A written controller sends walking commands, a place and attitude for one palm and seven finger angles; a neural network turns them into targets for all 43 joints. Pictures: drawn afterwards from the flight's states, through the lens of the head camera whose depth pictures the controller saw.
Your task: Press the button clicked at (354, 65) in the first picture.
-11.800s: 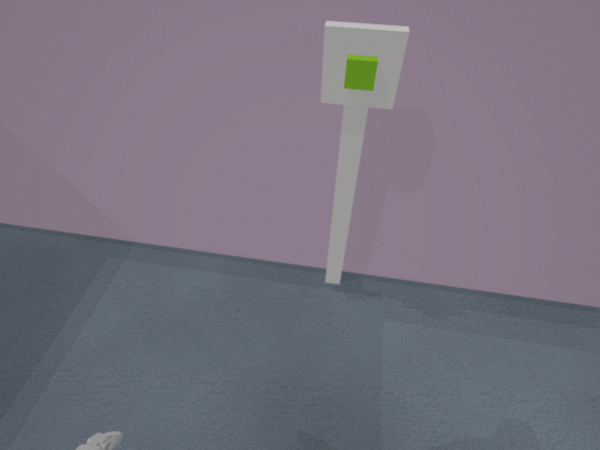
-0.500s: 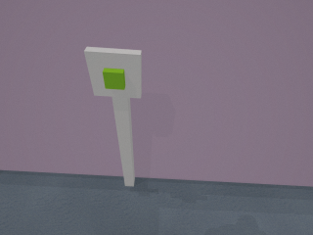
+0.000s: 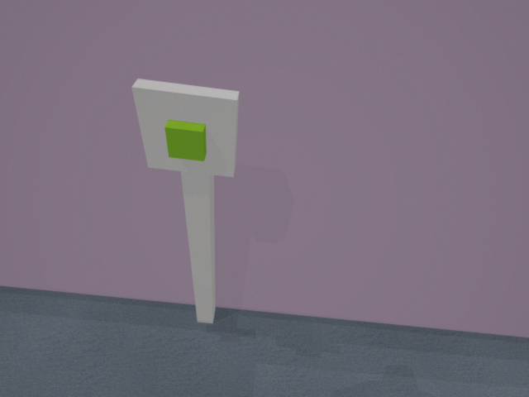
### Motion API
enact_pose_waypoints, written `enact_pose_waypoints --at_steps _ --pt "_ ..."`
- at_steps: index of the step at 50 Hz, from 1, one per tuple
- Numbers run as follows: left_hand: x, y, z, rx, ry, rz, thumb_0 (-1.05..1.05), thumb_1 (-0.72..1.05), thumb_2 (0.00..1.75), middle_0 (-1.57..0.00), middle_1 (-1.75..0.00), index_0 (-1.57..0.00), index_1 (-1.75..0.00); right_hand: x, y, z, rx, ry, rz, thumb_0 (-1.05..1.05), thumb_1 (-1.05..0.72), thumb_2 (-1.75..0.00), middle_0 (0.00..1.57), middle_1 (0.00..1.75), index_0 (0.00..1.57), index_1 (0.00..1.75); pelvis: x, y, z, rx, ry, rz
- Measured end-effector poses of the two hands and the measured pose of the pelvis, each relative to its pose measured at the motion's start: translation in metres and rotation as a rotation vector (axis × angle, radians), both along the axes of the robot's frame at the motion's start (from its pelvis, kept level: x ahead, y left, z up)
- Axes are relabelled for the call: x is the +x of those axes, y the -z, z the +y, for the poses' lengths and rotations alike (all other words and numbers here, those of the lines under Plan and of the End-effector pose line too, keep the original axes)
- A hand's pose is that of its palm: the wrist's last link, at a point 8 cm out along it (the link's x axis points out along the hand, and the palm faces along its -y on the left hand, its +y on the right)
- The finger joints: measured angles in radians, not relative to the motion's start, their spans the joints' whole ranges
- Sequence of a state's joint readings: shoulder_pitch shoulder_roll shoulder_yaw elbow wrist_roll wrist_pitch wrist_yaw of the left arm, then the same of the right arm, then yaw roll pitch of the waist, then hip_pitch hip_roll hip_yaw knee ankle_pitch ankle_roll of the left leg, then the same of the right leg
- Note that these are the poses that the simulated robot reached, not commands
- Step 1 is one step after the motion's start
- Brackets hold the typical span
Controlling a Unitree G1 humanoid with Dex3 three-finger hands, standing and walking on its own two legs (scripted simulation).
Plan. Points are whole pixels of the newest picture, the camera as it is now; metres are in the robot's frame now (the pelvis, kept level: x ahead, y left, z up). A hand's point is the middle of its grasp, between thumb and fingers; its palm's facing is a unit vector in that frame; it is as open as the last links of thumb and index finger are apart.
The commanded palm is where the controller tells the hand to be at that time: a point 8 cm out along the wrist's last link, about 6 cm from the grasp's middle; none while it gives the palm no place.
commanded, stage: come to a stop and stand still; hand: left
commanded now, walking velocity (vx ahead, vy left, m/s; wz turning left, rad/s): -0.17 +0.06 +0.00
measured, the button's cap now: (187, 139) +0.50 +0.19 +0.12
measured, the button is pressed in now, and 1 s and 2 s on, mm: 0 0 0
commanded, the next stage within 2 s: look again from close up in 1.04 s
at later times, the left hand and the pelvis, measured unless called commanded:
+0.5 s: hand out of the picture +0.05 +0.18 -0.17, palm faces -0.02 -0.97 -0.22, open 7.3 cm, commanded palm none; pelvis +0.01 -0.01 +0.00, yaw -1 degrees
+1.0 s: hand out of the picture +0.02 +0.21 -0.15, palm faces +0.00 -0.95 -0.30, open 7.4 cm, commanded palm none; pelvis -0.03 -0.02 +0.01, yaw +0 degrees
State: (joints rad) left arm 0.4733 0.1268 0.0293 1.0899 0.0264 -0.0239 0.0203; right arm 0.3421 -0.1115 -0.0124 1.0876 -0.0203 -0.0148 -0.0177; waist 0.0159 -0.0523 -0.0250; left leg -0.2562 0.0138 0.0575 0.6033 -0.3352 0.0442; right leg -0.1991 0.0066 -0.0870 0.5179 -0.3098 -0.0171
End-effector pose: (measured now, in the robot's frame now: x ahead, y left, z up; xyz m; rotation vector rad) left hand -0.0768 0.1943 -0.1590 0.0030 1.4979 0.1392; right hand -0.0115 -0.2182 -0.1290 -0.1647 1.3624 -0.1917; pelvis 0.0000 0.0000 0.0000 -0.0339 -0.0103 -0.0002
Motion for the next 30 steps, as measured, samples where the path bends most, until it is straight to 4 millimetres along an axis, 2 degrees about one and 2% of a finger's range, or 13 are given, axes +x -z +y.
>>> enact_pose_waypoints --at_steps 4,10,13,17,21,30 --pt "0.026 0.001 0.003 -0.014 0.040 0.007 0.01 0.91 0.90 -0.20 -0.30 -0.20 -0.30 0.011 -0.003 0.005 -0.018 0.026 -0.021 0.01 -0.92 -0.90 0.20 0.30 0.19 0.30 0.015 -0.001 0.005 0.009 0.022 0.003" --pt "0.083 -0.004 0.011 0.028 0.068 -0.092 0.01 0.91 0.90 -0.20 -0.30 -0.20 -0.30 0.011 0.004 0.017 0.012 0.052 0.027 0.01 -0.92 -0.90 0.20 0.30 0.19 0.30 0.024 -0.003 0.005 0.017 0.022 -0.016" --pt "0.100 -0.009 0.020 0.069 0.087 -0.110 0.02 0.93 0.90 -0.20 -0.30 -0.20 -0.30 0.009 0.007 0.020 0.032 0.062 0.050 0.01 -0.92 -0.90 0.20 0.30 0.20 0.30 0.025 -0.004 0.004 0.018 0.025 -0.013" --pt "0.113 -0.016 0.030 0.111 0.098 -0.140 0.02 0.93 0.90 -0.20 -0.30 -0.20 -0.30 0.006 0.009 0.019 0.047 0.067 0.061 0.02 -0.93 -0.90 0.20 0.30 0.20 0.30 0.021 -0.005 0.002 0.024 0.027 -0.012" --pt "0.117 -0.021 0.032 0.125 0.118 -0.164 0.01 0.92 0.90 -0.20 -0.30 -0.20 -0.30 0.004 0.011 0.013 0.058 0.056 0.056 0.01 -0.92 -0.90 0.20 0.30 0.20 0.30 0.014 -0.006 -0.001 0.028 0.024 -0.017" --pt "0.126 -0.026 0.041 0.162 0.139 -0.278 0.01 0.91 0.90 -0.20 -0.30 -0.20 -0.30 0.027 0.001 -0.041 -0.049 0.022 -0.110 0.01 -0.91 -0.90 0.20 0.30 0.20 0.30 -0.004 -0.001 -0.009 0.021 0.014 -0.031"
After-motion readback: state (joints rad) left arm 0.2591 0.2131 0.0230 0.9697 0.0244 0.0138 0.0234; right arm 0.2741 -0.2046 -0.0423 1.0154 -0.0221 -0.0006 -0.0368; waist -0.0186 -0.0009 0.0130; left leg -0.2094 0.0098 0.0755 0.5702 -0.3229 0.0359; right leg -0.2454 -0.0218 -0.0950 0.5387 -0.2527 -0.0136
